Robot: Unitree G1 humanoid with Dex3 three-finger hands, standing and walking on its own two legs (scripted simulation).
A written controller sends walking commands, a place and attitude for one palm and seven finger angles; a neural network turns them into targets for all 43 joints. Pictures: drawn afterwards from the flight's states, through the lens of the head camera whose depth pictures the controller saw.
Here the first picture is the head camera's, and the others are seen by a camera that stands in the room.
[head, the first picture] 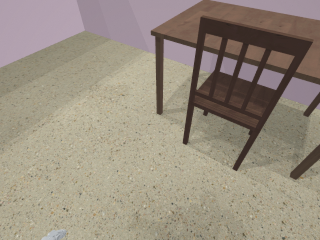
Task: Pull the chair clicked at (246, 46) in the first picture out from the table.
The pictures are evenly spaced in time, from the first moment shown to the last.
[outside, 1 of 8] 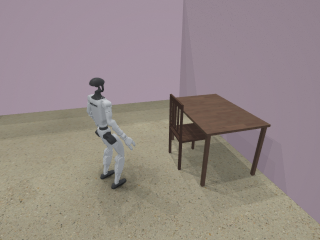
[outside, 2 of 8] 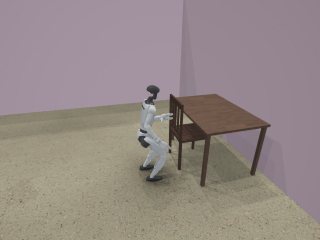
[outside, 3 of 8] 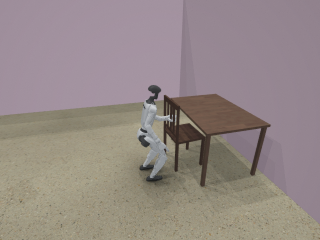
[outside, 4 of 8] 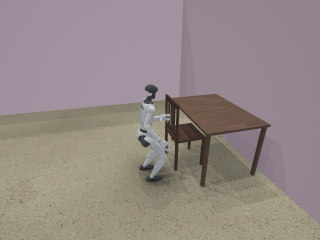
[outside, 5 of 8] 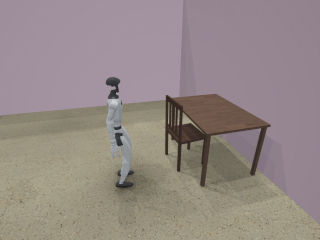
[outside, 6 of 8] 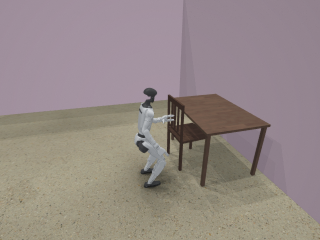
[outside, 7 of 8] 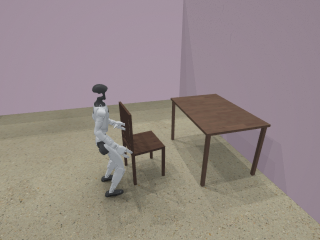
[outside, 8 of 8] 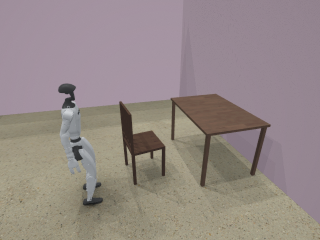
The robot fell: no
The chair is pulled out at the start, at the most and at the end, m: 0.00 0.65 0.65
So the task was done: yes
